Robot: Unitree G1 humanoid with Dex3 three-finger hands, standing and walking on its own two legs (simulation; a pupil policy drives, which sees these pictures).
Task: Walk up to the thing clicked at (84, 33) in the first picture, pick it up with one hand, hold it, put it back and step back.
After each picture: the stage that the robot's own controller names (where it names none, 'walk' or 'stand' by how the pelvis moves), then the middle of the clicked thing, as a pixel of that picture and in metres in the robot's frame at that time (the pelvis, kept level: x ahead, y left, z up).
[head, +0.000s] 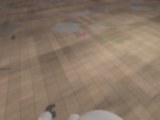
stand; (84, 32) +2.29 +0.31 -0.72
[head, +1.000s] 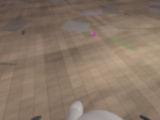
walk; (94, 34) +2.16 +0.14 -0.71
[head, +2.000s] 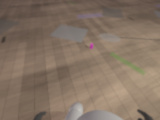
walk; (91, 46) +1.49 +0.12 -0.70
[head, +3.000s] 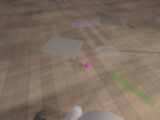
walk; (86, 64) +0.98 +0.13 -0.70
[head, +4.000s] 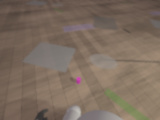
walk; (78, 80) +0.63 +0.17 -0.69
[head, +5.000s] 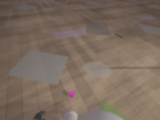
walk; (72, 94) +0.44 +0.18 -0.71
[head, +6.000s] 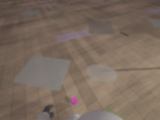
stand; (74, 101) +0.34 +0.22 -0.71
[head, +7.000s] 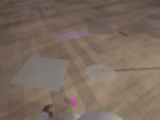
stand; (73, 102) +0.32 +0.21 -0.71
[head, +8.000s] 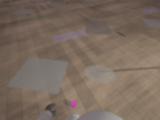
stand; (73, 104) +0.30 +0.20 -0.72
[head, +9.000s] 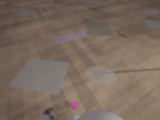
stand; (74, 105) +0.29 +0.19 -0.73
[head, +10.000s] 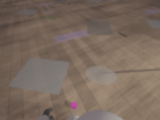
stand; (74, 105) +0.28 +0.19 -0.73
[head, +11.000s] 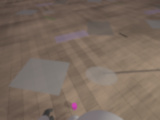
stand; (74, 106) +0.28 +0.19 -0.73
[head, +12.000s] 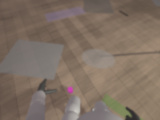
go down; (70, 90) +0.31 +0.20 -0.63
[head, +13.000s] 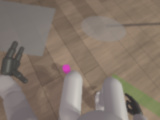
go down; (66, 69) +0.36 +0.24 -0.31
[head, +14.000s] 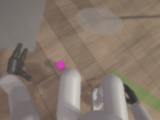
close in; (61, 65) +0.36 +0.26 -0.28
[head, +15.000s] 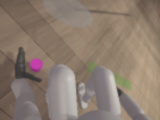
close in; (36, 65) +0.34 +0.28 -0.21
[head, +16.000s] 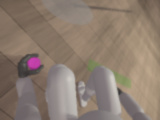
close; (34, 64) +0.34 +0.29 -0.21
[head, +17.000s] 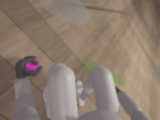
lift; (32, 65) +0.33 +0.29 -0.22
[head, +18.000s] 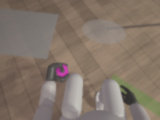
lift; (63, 72) +0.30 +0.22 -0.06
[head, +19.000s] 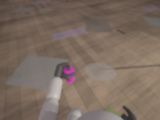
lift; (69, 74) +0.33 +0.17 +0.03
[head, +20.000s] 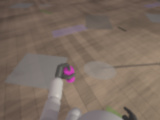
hold; (69, 74) +0.33 +0.17 +0.00
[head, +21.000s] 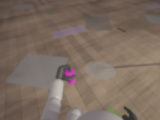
hold; (70, 76) +0.33 +0.17 +0.00
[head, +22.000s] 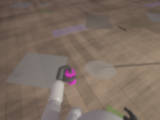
crouch; (70, 76) +0.32 +0.16 +0.00
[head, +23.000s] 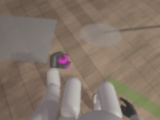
crouch; (64, 62) +0.40 +0.21 -0.09
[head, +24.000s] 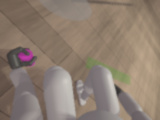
lower; (27, 58) +0.38 +0.31 -0.22
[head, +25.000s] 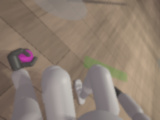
lower; (27, 59) +0.38 +0.30 -0.22
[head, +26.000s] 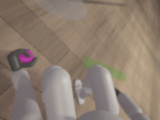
lower; (27, 59) +0.37 +0.30 -0.22
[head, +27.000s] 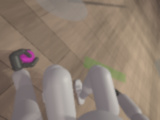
lower; (28, 59) +0.37 +0.30 -0.22
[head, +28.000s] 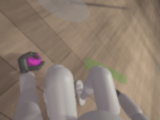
loosen; (34, 62) +0.35 +0.28 -0.22
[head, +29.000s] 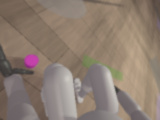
withdraw; (31, 62) +0.35 +0.27 -0.22
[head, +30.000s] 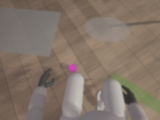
walk; (72, 68) +0.39 +0.21 -0.37
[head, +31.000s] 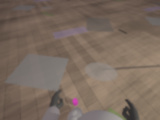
stand; (75, 102) +0.32 +0.16 -0.66
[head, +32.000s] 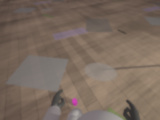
stand; (74, 102) +0.32 +0.18 -0.67
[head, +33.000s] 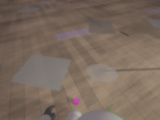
stand; (76, 101) +0.33 +0.17 -0.70
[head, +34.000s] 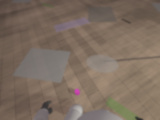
walk; (77, 92) +0.36 +0.18 -0.71
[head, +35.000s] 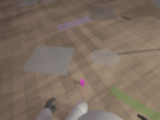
walk; (82, 82) +0.52 +0.17 -0.71
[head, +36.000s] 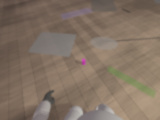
walk; (83, 61) +0.86 +0.16 -0.69
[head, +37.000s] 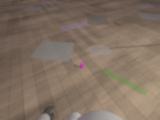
stand; (81, 65) +0.98 +0.21 -0.71
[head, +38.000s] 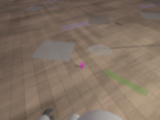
stand; (82, 65) +0.98 +0.20 -0.73
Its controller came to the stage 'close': yes
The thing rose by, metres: 0.71
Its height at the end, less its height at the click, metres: +0.00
